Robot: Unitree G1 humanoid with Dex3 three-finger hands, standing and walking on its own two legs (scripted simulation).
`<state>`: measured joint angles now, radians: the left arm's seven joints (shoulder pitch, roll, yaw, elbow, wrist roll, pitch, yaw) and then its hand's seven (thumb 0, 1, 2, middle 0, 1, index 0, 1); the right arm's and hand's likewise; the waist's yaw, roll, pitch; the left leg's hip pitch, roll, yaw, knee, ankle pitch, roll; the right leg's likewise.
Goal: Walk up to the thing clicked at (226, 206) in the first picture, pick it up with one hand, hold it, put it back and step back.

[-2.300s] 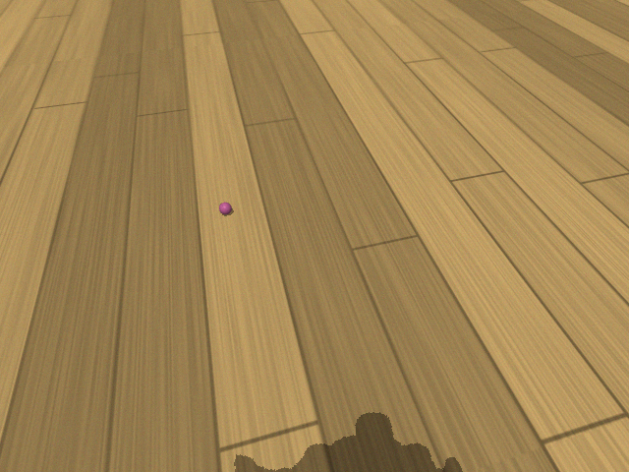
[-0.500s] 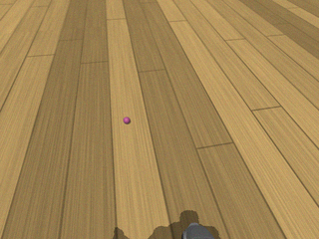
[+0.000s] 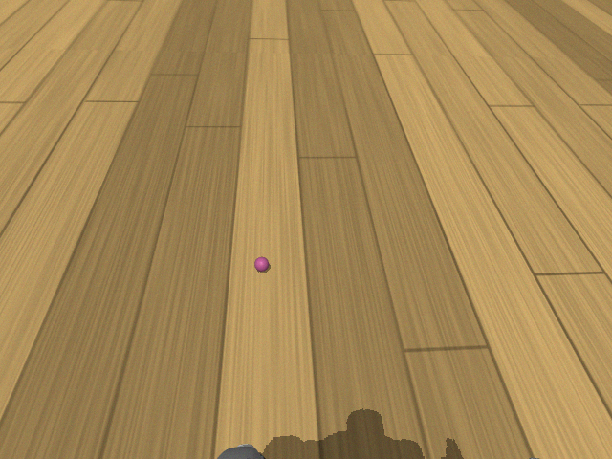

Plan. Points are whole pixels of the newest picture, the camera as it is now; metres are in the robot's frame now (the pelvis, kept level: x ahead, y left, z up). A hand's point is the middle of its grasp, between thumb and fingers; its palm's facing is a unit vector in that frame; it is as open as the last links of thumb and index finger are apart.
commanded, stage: walk up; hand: left
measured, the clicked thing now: (261, 264) +0.89 +0.19 -0.73
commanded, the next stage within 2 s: none
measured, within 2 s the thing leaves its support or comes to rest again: neither
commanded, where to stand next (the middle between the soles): +0.51 -0.04 m, yaw +0 degrees
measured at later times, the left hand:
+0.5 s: hand (182, 348) +0.29 +0.22 -0.11, palm faces -0.05 -0.91 -0.41, open 7.4 cm
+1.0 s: hand (187, 304) +0.39 +0.24 -0.15, palm faces -0.04 -0.94 -0.34, open 7.4 cm
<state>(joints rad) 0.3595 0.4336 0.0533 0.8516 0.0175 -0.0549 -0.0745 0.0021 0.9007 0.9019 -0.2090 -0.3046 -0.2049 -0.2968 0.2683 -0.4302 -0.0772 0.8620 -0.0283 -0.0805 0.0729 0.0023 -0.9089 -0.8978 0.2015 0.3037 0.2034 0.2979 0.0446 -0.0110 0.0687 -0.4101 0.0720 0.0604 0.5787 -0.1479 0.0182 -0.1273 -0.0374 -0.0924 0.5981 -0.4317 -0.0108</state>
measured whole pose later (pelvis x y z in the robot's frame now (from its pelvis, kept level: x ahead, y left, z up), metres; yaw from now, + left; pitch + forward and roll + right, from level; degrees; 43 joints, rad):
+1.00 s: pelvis +0.35 -0.03 +0.01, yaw +0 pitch -3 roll +0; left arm 0.33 0.44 0.04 0.88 0.00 -0.04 -0.04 0.00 0.91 0.90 -0.21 -0.30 -0.20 -0.30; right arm 0.28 -0.39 -0.05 0.81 0.00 -0.09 0.05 0.00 -0.91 -0.90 0.20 0.30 0.21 0.30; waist 0.00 -0.06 0.09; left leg -0.30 0.03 0.08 0.58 -0.22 0.03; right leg -0.41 -0.03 0.02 1.08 -0.42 -0.04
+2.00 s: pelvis +0.48 -0.04 +0.02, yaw +0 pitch -3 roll +0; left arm 0.09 0.36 -0.01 1.14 -0.01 -0.02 -0.01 0.00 0.90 0.90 -0.21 -0.30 -0.20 -0.30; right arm 0.05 -0.36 -0.01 1.11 0.00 -0.01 0.01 0.00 -0.91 -0.90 0.20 0.30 0.20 0.30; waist 0.01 0.01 0.07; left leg -0.15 0.03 0.04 0.43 -0.24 -0.01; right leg -0.18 -0.04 0.00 0.43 -0.20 0.03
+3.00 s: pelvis +0.49 -0.05 +0.03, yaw -1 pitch -3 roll +0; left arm 0.07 0.35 0.01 1.15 0.00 -0.01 -0.01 0.00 0.90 0.90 -0.21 -0.30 -0.20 -0.30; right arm 0.09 -0.35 -0.01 1.15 -0.01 -0.01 0.01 0.00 -0.91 -0.90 0.20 0.30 0.20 0.30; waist -0.01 0.00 0.06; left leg -0.08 0.03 0.05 0.32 -0.19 -0.02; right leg -0.13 -0.04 0.00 0.34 -0.17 0.03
